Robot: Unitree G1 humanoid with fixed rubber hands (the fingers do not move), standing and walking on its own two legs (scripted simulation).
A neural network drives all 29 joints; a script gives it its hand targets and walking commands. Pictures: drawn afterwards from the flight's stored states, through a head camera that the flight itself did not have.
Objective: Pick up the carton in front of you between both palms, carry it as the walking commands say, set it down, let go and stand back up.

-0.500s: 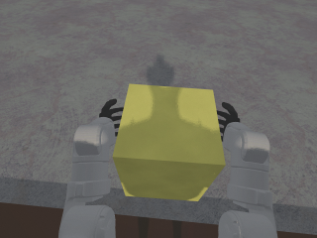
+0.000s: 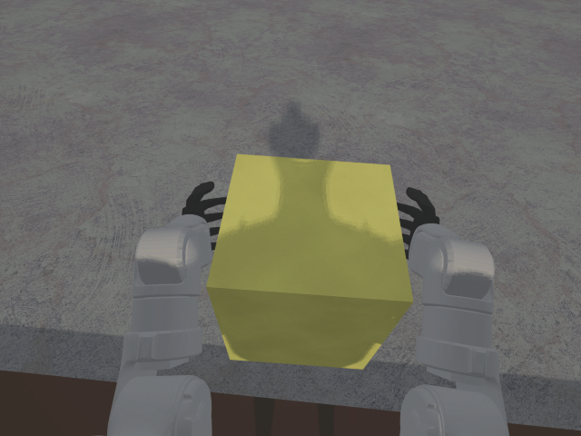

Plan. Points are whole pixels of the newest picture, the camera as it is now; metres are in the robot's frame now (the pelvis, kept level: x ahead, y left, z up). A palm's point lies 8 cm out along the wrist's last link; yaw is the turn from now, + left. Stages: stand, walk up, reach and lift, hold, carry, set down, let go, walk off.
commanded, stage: carry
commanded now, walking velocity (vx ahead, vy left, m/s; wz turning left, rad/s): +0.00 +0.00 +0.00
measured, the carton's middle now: (304, 269) +0.33 +0.00 +0.05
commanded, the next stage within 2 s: none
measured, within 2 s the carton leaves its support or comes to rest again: neither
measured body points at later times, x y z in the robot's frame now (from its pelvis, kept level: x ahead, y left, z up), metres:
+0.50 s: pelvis +0.00 +0.00 +0.00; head -0.02 +0.01 +0.45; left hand +0.34 +0.16 +0.12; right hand +0.34 -0.15 +0.12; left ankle -0.01 +0.07 -0.73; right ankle +0.05 -0.11 -0.73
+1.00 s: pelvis +0.07 -0.03 -0.01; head +0.06 -0.04 +0.44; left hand +0.42 +0.11 +0.11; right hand +0.42 -0.20 +0.11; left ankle -0.01 +0.07 -0.73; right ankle +0.12 -0.11 -0.74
